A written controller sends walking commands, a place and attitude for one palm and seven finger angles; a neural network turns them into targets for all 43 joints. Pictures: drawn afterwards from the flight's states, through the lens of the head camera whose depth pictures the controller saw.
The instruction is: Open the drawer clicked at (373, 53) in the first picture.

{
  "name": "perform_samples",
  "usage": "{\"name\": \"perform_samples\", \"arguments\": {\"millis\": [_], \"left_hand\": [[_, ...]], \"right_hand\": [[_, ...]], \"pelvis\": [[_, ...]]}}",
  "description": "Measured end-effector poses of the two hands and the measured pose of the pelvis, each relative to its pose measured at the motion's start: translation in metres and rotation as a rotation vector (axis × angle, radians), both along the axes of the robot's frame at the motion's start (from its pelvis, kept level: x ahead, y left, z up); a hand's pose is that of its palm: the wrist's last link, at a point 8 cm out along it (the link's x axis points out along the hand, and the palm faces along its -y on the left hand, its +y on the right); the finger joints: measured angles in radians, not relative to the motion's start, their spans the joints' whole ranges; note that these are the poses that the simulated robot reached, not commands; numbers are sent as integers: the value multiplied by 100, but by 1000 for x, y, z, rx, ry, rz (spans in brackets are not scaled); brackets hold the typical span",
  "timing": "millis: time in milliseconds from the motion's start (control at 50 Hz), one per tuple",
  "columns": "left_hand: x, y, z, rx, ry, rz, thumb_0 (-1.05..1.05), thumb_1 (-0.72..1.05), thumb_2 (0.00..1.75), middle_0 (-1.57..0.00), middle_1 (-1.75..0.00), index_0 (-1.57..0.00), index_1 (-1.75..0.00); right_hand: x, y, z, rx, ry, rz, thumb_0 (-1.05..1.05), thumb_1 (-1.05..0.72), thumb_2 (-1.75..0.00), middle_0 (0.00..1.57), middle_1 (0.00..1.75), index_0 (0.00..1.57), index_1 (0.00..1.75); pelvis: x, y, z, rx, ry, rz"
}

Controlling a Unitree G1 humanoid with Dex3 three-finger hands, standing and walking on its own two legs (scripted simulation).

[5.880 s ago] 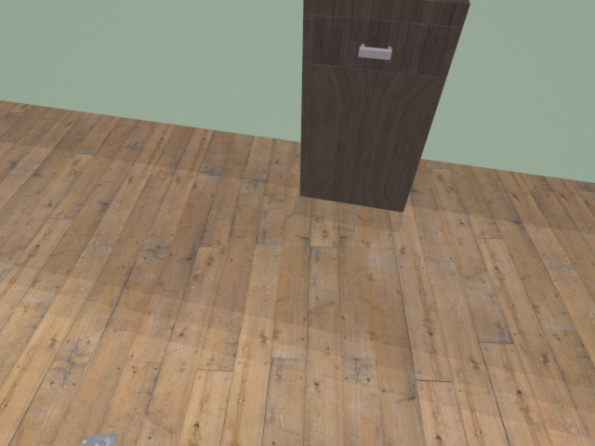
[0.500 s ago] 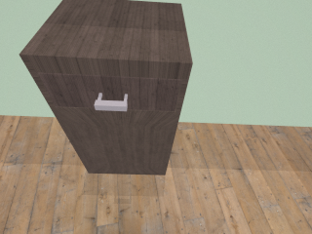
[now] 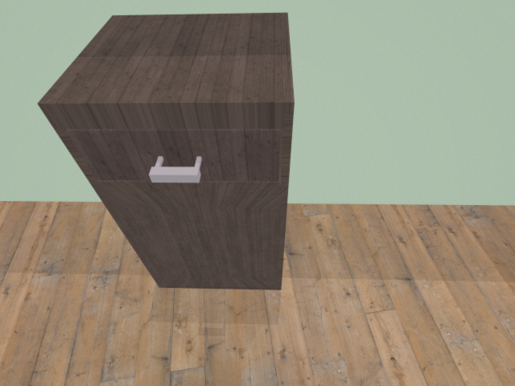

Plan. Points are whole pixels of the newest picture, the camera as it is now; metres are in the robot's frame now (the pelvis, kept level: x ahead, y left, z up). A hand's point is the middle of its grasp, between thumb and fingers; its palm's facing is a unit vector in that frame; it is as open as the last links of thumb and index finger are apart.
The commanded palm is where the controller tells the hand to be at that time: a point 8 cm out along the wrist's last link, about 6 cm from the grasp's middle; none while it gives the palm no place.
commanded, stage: come to a stop and stand still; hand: left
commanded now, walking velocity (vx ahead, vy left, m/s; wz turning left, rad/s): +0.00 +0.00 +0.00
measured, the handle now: (177, 167) +0.55 +0.24 -0.02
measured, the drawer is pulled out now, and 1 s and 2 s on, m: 0.00 0.00 0.00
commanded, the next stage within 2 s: look again from close up in 0.58 s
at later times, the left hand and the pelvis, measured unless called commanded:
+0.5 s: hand out of the picture +0.01 +0.21 -0.18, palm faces +0.02 -0.98 -0.17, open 7.3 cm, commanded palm none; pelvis +0.00 +0.04 +0.00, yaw -1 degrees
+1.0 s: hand out of the picture +0.00 +0.21 -0.18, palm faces -0.01 -0.98 -0.22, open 7.4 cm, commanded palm none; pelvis +0.00 +0.04 -0.01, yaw -2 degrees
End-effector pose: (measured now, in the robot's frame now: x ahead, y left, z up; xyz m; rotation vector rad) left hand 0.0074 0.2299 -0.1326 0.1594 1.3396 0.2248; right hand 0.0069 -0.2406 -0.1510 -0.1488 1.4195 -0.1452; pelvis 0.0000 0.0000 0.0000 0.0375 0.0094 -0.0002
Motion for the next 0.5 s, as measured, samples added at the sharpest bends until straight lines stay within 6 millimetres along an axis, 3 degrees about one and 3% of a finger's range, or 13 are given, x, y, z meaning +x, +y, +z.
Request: {"name": "perform_samples", "arguments": {"millis": [140,300,500], "left_hand": [[-15,23,-19,-26,61,28,0,91,89,-20,-30,-20,-29],[-14,26,-21,-62,78,-11,0,91,89,-20,-30,-20,-29],[-6,29,-22,-73,72,-37,0,92,89,-20,-30,-20,-29]], "right_hand": [[10,26,0,-27,-35,32,0,-91,-90,20,29,20,30],[18,44,6,-32,-76,20,1,-94,-90,20,30,20,30],[-2,57,7,-24,-43,-5,1,-92,-90,20,30,20,30]], "pelvis": [[-2,20,-8,-28,-7,5],[1,33,-4,-35,-20,-12],[3,40,-2,-35,-28,-19]]}}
